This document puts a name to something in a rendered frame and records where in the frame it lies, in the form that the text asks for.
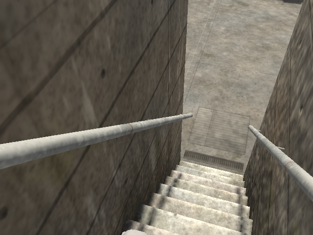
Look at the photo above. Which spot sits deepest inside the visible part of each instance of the stairs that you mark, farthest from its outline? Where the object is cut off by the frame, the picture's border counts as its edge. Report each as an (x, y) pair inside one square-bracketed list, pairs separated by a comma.
[(195, 200)]

